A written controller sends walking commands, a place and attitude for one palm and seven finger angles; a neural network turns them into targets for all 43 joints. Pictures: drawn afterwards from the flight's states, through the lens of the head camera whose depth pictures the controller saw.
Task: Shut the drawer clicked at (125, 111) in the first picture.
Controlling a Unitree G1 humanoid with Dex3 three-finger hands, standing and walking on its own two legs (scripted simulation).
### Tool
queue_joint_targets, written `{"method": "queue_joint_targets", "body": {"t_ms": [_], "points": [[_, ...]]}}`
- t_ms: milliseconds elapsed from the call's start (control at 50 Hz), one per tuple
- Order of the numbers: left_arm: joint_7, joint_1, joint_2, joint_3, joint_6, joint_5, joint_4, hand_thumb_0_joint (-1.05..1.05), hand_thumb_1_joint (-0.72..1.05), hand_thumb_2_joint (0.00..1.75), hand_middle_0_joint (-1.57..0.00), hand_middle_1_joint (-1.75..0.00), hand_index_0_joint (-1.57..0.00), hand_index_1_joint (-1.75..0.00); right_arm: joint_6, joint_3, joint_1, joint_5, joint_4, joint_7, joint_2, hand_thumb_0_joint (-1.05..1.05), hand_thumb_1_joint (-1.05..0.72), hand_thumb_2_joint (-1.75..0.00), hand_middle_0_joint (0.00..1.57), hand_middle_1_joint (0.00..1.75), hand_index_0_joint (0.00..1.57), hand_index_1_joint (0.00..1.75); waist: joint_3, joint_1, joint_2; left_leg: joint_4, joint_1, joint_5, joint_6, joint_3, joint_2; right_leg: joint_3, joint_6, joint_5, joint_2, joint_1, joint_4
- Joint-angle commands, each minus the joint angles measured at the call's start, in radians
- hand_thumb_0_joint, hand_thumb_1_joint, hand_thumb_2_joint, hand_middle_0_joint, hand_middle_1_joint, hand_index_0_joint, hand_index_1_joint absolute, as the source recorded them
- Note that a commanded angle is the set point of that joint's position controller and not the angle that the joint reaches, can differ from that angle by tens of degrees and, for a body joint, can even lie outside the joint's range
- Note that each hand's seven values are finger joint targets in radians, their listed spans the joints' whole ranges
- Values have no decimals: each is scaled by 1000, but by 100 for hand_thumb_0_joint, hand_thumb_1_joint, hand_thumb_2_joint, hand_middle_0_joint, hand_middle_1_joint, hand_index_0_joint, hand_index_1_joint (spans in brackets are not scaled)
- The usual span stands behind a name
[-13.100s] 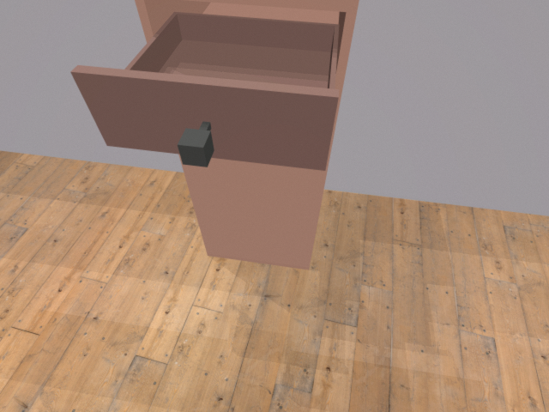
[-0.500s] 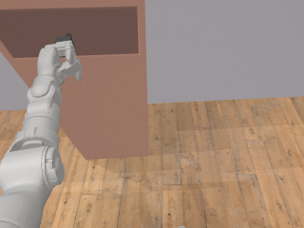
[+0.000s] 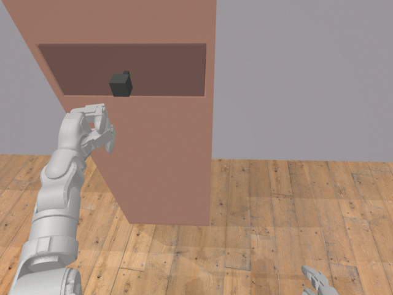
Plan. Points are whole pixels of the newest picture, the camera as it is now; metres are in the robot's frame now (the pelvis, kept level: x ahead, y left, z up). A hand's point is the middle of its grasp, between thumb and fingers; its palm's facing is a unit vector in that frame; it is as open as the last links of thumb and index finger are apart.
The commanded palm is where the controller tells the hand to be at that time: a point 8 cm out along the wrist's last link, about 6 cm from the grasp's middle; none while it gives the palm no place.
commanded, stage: draw the hand back to the body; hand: left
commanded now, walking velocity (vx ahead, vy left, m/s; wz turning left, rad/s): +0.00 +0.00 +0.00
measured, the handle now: (123, 81) +0.55 +0.20 +0.16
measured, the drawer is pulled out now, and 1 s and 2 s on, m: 0.00 0.00 0.00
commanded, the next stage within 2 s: step back with the hand held close in 1.06 s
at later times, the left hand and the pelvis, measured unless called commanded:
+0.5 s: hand (59, 190) +0.25 +0.23 +0.16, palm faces +0.34 -0.90 -0.26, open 3.2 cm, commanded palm +0.20 +0.27 +0.17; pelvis -0.02 +0.00 +0.01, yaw +1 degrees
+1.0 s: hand (0, 262) +0.14 +0.26 +0.16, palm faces +0.46 -0.80 -0.39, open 3.2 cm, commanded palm +0.10 +0.29 +0.18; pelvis -0.03 +0.01 +0.01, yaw +1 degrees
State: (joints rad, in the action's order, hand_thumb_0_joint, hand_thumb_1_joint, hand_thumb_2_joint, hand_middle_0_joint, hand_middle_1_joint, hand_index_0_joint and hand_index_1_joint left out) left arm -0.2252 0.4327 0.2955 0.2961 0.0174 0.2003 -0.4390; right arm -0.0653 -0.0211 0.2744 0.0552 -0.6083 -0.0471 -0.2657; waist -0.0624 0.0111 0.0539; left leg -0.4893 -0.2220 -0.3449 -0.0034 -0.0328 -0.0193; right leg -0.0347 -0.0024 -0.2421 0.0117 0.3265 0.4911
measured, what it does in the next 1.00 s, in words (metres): stands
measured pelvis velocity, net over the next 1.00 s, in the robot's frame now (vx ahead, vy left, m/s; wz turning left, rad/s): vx -0.03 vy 0.01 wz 0.02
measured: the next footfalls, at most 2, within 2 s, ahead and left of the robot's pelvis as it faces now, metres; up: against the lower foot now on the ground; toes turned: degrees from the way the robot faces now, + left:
none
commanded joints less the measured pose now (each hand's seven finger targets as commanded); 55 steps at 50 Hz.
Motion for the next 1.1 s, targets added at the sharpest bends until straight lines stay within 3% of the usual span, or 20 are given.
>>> {"method": "queue_joint_targets", "body": {"t_ms": [0, 60, 100, 160, 180, 200, 220, 300, 340, 360, 380, 440, 480, 620, 780, 820, 860, 880, 940, 1080], "points": [[-2, 367, 194, 12, -46, 31, 420, 0, 90, 90, -140, -160, -140, -160, -72, 29, -89, 1, 144, -20, -103, 0, -90, -90, 20, 30, 20, 30, -325, -6, 39, 27, 120, 547, -12, 9, 8, -13, 29, 470, -10, -248, 6], [-12, 255, 171, 12, -3, 48, 425, 0, 90, 90, -140, -160, -140, -160, -87, 21, -122, 4, 143, -27, -104, 0, -90, -90, 20, 30, 20, 30, -263, -17, -20, 48, 100, 468, -9, 14, 12, -23, 28, 422, -10, -241, -10], [-20, 188, 173, 18, 24, 53, 428, 0, 90, 90, -140, -160, -140, -160, -87, 13, -148, 7, 145, -30, -102, 0, -90, -90, 20, 30, 20, 30, -207, -24, -30, 63, 71, 408, -10, 14, 16, -27, 30, 379, -8, -235, -20], [-25, 135, 160, 13, 59, 60, 496, 0, 90, 90, -140, -160, -140, -160, -93, 7, -181, 11, 158, -35, -95, 0, -90, -90, 20, 30, 20, 30, -191, -29, -24, 70, 74, 362, -8, 19, 19, -30, 30, 329, -7, -224, -28], [104, 65, 216, -4, -30, -48, 636, 0, 90, 90, -140, -160, -140, -160, -99, 22, -167, -27, 156, -27, -90, 0, -90, -90, 20, 30, 20, 30, -93, -46, -30, 85, 59, 335, -18, 0, 33, -3, 22, 256, -9, -197, -86], [168, -15, 158, -27, -51, -61, 593, 0, 90, 90, -140, -160, -140, -160, -96, 16, -188, -32, 138, -26, -82, 0, -90, -90, 20, 30, 20, 30, -43, -32, -61, 105, 36, 279, -16, 7, 28, -9, 21, 205, -8, -187, -98], [208, -57, 129, -51, -71, -78, 614, 0, 90, 90, -140, -160, -140, -160, -90, 15, -185, -33, 133, -22, -77, 0, -90, -90, 20, 30, 20, 30, -51, -35, -77, 118, 40, 276, -13, 17, 23, -11, 22, 199, -8, -215, -95], [287, -113, 183, -12, -127, -118, 751, 0, 90, 90, -140, -160, -140, -160, -72, 21, -195, -44, 131, -23, -69, 0, -90, -90, 20, 30, 20, 30, -146, -40, -35, 126, 102, 319, -19, 7, 25, 3, 21, 245, -2, -294, -98], [307, -151, 172, -16, -148, -132, 784, 0, 90, 90, -140, -160, -140, -160, -72, 21, -201, -47, 127, -23, -60, 0, -90, -90, 20, 30, 20, 30, -143, -42, -1, 137, 117, 329, -14, 9, 25, 0, 23, 241, -2, -302, -102], [313, -175, 162, -25, -156, -136, 800, 0, 90, 90, -140, -160, -140, -160, -71, 21, -206, -48, 125, -23, -56, 0, -90, -90, 20, 30, 20, 30, -126, -42, 27, 138, 124, 338, -13, 7, 26, 0, 24, 246, -2, -300, -106], [317, -200, 168, -27, -158, -140, 808, 0, 90, 90, -140, -160, -140, -160, -71, 22, -210, -51, 121, -24, -62, 0, -90, -90, 20, 30, 20, 30, -114, -45, 3, 145, 122, 329, -14, 10, 24, 1, 23, 231, -5, -301, -117], [328, -294, 159, -19, -172, -145, 842, 0, 90, 90, -140, -160, -140, -160, -70, 23, -215, -53, 118, -22, -56, 0, -90, -90, 20, 30, 20, 30, -91, -50, 17, 153, 124, 341, -11, 16, 21, -4, 25, 228, -5, -310, -119], [329, -374, 151, -20, -176, -147, 843, 0, 90, 90, -140, -160, -140, -160, -70, 27, -222, -56, 114, -21, -59, 0, -90, -90, 20, 30, 20, 30, -59, -53, -37, 159, 117, 334, -13, 17, 17, -6, 22, 213, -11, -304, -131], [334, -594, 163, 36, -199, -150, 977, 0, 90, 90, -140, -160, -140, -160, -73, 35, -225, -63, 124, -12, -53, 0, -90, -90, 20, 30, 20, 30, -43, -71, 17, 159, 96, 356, -4, 27, 12, -6, 24, 212, -6, -324, -120], [345, -805, 172, 85, -203, -154, 1050, 0, 90, 90, -140, -160, -140, -160, -91, 42, -214, -61, 134, -19, -49, 0, -90, -90, 20, 30, 20, 30, 35, -79, -22, 162, 67, 264, -5, 30, 3, -1, 23, 117, -14, -275, -143], [350, -831, 172, 90, -207, -156, 1092, 0, 90, 90, -140, -160, -140, -160, -101, 42, -212, -59, 139, -23, -48, 0, -90, -90, 20, 30, 20, 30, 40, -78, 18, 163, 64, 243, -4, 30, 3, 1, 22, 100, -11, -270, -139], [355, -888, 174, 101, -209, -157, 1109, 0, 90, 90, -140, -160, -140, -160, -111, 42, -207, -60, 142, -26, -45, 0, -90, -90, 20, 30, 20, 30, 39, -82, 10, 158, 65, 238, -4, 32, 2, 2, 23, 94, -11, -266, -139], [356, -861, 170, 85, -204, -163, 1118, 0, 90, 90, -140, -160, -140, -160, -116, 40, -207, -60, 137, -29, -50, 0, -90, -90, 20, 30, 20, 30, 49, -77, 33, 158, 71, 229, -4, 30, 4, 5, 23, 87, -13, -254, -146], [365, -811, 161, 70, -203, -167, 1107, 0, 90, 90, -140, -160, -140, -160, -132, 40, -195, -64, 125, -36, -50, 0, -90, -90, 20, 30, 20, 30, 73, -64, -3, 155, 69, 192, -13, 32, 7, 3, 20, 49, -8, -231, -157], [367, -826, 166, 82, -197, -167, 1082, 0, 90, 90, -140, -160, -140, -160, -143, 36, -201, -67, 117, -39, -46, 0, -90, -90, 20, 30, 20, 30, 60, -79, -9, 154, 77, 218, -11, 35, 8, 4, 23, 69, -6, -253, -152]]}}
